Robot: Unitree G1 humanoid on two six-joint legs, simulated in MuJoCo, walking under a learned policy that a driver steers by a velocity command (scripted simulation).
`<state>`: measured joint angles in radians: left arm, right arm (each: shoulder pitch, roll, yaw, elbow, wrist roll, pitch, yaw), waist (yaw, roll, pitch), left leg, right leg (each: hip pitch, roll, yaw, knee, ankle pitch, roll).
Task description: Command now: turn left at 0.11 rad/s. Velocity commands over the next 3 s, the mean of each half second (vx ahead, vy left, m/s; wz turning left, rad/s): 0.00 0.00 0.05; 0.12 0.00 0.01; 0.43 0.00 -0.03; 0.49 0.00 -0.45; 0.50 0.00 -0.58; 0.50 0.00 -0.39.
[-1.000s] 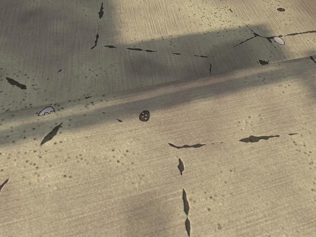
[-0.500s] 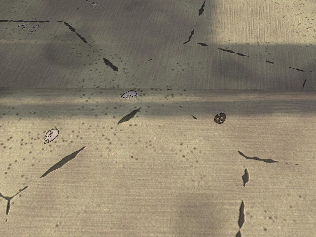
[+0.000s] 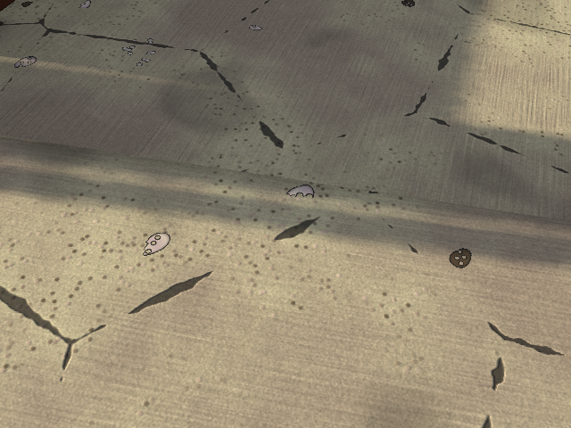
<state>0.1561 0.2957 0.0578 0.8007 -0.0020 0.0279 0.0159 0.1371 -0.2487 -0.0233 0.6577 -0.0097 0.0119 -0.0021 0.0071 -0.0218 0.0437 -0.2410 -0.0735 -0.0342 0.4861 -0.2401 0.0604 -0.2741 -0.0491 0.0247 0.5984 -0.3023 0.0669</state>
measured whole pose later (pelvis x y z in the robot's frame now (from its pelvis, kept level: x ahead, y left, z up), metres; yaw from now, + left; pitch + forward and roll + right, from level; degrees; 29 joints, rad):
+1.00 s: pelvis +0.06 -0.01 -0.01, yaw +0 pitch +0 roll +0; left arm 0.31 0.28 0.03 1.02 -0.03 -0.04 0.02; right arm 0.25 -0.24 -0.05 1.02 0.03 -0.08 0.00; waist 0.00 -0.04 0.00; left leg -0.20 -0.03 0.03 0.53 -0.30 0.05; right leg -0.17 -0.03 0.03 0.59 -0.39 -0.01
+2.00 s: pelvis +0.58 -0.03 -0.01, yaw -16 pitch +2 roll +0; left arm 0.38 0.29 0.06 0.86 -0.03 -0.05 0.02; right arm 0.06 -0.26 -0.04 0.78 0.00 -0.13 0.01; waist 0.06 -0.03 0.01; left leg -0.39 -0.02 -0.01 0.50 -0.15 0.01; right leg -0.30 0.06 0.13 1.04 -0.47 -0.04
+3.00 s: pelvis +1.04 -0.31 -0.02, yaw -46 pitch +1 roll +1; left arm 0.32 0.26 0.05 0.70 -0.03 -0.04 0.02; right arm 0.23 -0.29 -0.07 0.75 0.02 -0.13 0.05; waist -0.02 -0.01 -0.04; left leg -0.38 -0.05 0.00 0.68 -0.34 0.03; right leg -0.36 0.10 0.14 1.25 -0.51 -0.06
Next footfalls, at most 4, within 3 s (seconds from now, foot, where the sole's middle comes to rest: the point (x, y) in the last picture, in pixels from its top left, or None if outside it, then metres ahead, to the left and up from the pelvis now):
0.02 right None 0.04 -0.15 -0.77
1.42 right None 0.44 -0.14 -0.77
1.92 left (275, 332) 0.72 0.05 -0.77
2.42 right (406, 286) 0.87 -0.31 -0.77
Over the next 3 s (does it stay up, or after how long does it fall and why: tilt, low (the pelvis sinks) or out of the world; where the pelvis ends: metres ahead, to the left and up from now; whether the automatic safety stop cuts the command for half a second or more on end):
stays up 1.04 -0.31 -0.02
